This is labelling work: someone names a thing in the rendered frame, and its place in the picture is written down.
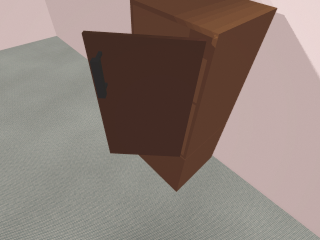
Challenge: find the cupboard door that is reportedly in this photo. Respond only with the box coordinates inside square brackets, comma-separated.
[81, 30, 207, 157]

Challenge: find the handle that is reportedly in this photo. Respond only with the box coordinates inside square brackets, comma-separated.
[90, 51, 108, 99]

